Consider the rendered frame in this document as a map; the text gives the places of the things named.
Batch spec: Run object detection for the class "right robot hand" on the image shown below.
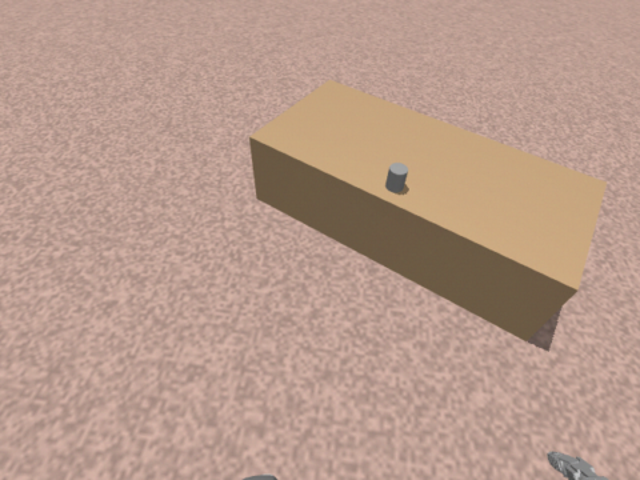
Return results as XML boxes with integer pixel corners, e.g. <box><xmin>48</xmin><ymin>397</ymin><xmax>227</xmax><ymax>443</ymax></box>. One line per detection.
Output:
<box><xmin>547</xmin><ymin>451</ymin><xmax>608</xmax><ymax>480</ymax></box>

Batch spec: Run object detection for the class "can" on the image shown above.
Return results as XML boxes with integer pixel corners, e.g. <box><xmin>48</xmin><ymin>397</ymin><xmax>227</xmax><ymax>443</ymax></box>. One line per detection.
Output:
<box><xmin>386</xmin><ymin>163</ymin><xmax>408</xmax><ymax>193</ymax></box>

